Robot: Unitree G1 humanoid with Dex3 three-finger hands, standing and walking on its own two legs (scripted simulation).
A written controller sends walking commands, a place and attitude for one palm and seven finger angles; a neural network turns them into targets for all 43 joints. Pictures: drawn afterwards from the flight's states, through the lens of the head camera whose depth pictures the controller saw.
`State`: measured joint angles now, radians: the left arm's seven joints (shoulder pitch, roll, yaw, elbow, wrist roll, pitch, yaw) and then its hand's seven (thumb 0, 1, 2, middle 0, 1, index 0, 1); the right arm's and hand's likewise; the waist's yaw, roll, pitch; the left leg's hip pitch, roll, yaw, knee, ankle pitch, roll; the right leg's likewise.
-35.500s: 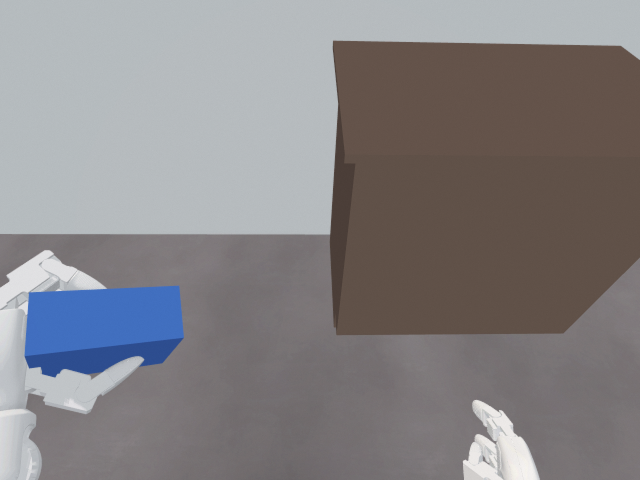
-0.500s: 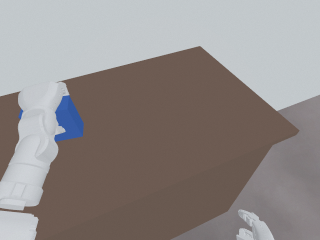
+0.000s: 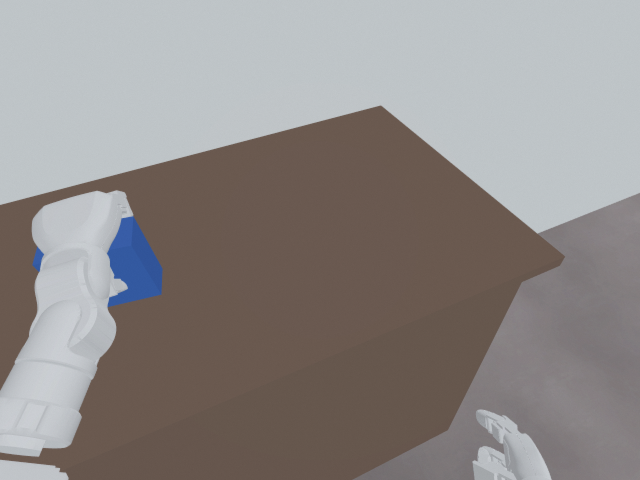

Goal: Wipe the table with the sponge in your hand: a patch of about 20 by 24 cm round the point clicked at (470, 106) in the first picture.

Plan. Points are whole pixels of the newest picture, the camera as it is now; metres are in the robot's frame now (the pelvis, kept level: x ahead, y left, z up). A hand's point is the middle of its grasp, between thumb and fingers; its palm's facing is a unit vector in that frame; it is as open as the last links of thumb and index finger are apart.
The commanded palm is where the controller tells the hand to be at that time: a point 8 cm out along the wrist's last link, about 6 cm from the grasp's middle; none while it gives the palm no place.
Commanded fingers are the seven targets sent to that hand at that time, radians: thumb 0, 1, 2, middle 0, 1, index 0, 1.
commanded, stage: wipe back along the first lane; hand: left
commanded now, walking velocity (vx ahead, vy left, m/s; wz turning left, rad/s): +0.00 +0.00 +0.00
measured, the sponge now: (112, 275) +0.33 +0.32 +0.09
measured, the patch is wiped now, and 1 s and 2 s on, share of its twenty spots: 0.95 0.95 0.95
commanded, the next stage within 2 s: lift the sponge slowly off the table in 1.68 s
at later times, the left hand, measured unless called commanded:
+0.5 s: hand (105, 277) +0.29 +0.29 +0.14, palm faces +0.12 -0.06 -0.99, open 9.4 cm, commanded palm +0.24 +0.28 +0.16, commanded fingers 0.00 0.10 1.30 -1.20 -1.60 -1.20 -1.60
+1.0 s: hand (104, 303) +0.26 +0.27 +0.14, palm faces +0.22 -0.12 -0.97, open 9.4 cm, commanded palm +0.20 +0.25 +0.15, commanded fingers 0.00 0.10 1.30 -1.20 -1.60 -1.20 -1.60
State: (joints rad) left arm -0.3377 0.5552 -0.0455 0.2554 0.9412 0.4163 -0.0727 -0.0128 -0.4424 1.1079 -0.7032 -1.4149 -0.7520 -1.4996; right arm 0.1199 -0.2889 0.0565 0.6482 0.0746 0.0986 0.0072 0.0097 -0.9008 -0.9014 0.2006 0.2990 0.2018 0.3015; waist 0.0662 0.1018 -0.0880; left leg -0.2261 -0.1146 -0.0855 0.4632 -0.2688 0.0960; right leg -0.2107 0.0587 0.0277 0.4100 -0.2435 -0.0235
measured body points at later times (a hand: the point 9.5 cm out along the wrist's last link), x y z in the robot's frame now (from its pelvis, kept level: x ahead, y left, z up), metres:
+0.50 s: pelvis +0.01 -0.02 +0.00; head -0.01 -0.06 +0.44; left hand +0.28 +0.29 +0.19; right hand +0.23 -0.24 -0.09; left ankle -0.03 +0.06 -0.74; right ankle -0.02 -0.11 -0.74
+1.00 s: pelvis +0.00 +0.00 -0.01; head -0.02 -0.04 +0.44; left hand +0.24 +0.28 +0.19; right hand +0.23 -0.21 -0.08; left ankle -0.03 +0.06 -0.74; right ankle -0.02 -0.11 -0.74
